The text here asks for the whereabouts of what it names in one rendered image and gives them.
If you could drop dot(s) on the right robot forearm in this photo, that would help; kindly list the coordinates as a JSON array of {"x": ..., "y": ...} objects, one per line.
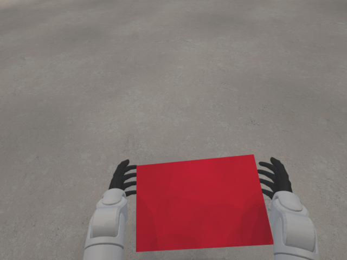
[{"x": 294, "y": 234}]

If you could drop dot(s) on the left robot forearm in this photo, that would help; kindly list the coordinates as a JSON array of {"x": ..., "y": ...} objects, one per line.
[{"x": 106, "y": 231}]

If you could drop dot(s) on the left robot hand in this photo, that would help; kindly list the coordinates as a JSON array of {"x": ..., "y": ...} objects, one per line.
[{"x": 119, "y": 178}]

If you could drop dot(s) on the right robot hand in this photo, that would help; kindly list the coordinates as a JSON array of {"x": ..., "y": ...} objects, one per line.
[{"x": 280, "y": 177}]

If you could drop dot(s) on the carton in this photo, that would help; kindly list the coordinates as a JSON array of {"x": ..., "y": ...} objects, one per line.
[{"x": 195, "y": 204}]

